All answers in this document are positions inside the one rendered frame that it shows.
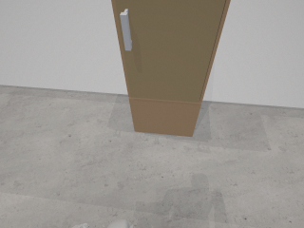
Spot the cupboard door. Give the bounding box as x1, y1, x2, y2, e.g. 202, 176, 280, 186
115, 0, 226, 103

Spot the handle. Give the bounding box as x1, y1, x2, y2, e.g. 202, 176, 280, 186
120, 9, 132, 51

